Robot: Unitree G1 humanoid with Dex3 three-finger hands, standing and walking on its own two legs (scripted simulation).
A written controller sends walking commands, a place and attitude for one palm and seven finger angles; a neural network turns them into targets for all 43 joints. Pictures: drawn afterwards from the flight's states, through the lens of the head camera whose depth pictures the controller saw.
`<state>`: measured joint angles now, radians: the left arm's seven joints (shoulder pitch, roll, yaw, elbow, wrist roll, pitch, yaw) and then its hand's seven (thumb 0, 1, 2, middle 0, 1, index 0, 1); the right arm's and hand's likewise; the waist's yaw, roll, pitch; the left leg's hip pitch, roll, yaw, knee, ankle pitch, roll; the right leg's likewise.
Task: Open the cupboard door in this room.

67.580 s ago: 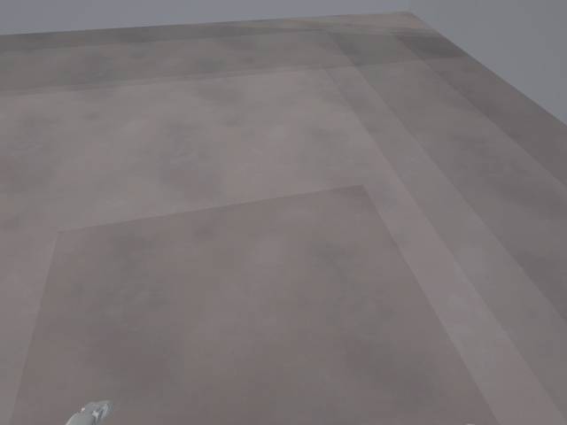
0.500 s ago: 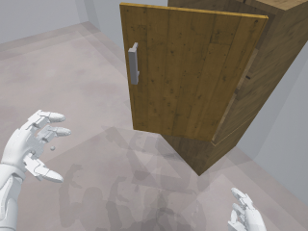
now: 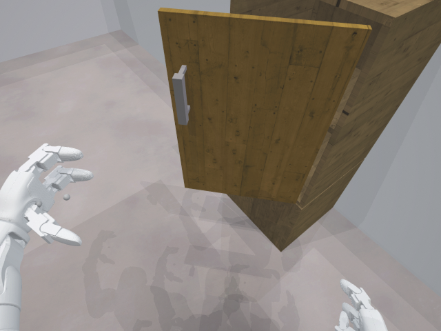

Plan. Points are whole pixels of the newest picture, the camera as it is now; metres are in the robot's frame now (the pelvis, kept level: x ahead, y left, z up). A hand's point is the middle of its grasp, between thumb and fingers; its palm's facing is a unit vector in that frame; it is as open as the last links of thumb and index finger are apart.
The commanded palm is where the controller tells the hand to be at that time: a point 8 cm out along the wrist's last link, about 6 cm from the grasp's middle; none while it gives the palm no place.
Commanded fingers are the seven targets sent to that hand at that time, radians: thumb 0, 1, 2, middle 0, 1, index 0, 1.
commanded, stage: raise the hand with hooked fingers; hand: left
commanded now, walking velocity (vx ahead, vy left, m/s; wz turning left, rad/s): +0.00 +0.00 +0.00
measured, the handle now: (183, 95) +0.59 +0.13 +0.10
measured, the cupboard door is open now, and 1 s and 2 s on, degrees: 43 43 43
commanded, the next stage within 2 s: move the hooked fingers beside the handle in 0.16 s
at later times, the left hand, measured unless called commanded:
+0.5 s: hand (83, 184) +0.31 +0.25 +0.12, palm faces -0.02 -1.00 -0.04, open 14.0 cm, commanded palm +0.29 +0.30 +0.11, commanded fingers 0.00 -0.50 0.30 -0.30 -1.20 -0.30 -1.20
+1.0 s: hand (112, 147) +0.41 +0.24 +0.11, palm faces -0.06 -1.00 -0.02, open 14.0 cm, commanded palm +0.39 +0.29 +0.11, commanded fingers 0.00 -0.50 0.30 -0.30 -1.20 -0.30 -1.20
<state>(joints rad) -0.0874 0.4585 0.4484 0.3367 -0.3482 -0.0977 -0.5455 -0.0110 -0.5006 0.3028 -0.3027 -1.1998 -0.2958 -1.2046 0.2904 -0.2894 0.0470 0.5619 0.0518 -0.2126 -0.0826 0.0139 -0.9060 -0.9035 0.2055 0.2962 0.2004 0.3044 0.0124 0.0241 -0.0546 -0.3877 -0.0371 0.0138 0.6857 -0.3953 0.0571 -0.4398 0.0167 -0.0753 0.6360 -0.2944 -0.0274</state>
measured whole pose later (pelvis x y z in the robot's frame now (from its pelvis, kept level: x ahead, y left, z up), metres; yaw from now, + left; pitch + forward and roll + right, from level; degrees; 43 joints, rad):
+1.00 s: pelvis -0.01 -0.02 -0.01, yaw -1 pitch +11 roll -1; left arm -0.59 0.57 0.43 0.91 -0.25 -0.21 -0.52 -0.01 -0.50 0.30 -0.30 -1.20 -0.29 -1.20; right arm 0.38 -0.31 0.04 0.61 0.06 -0.11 -0.08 0.01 -0.91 -0.90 0.21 0.30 0.20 0.30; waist -0.07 0.01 -0.06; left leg -0.52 -0.01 0.03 0.73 -0.39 0.04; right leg -0.58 0.04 -0.06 0.68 -0.28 -0.05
